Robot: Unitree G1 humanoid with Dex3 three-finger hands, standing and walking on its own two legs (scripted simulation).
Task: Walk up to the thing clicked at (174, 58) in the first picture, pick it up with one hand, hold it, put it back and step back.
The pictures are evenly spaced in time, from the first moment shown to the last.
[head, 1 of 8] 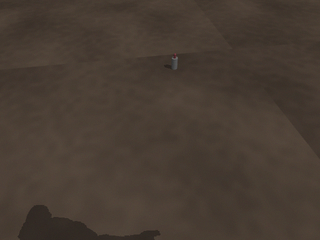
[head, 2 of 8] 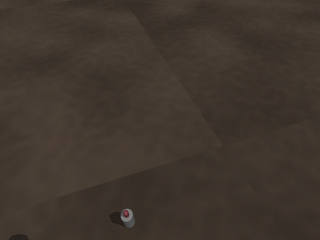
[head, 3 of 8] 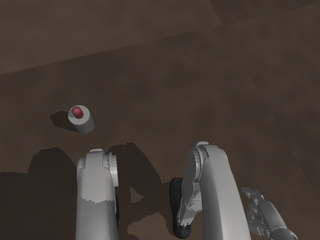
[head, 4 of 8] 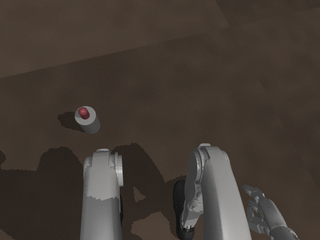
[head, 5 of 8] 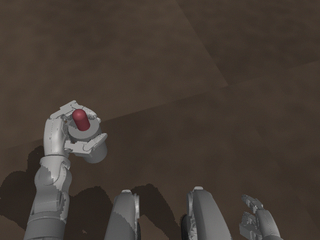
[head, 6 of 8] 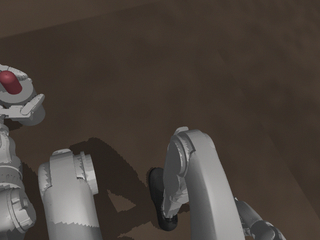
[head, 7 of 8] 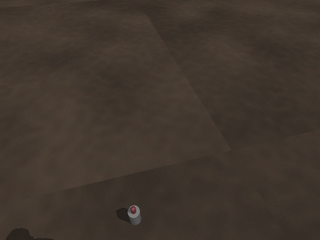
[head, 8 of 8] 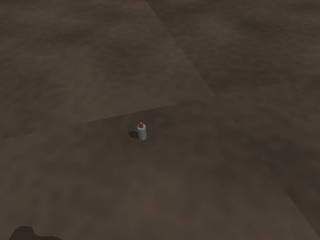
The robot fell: no
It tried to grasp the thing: yes
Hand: left
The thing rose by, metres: 0.68
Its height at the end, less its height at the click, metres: +0.00
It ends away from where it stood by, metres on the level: 0.01
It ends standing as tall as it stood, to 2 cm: yes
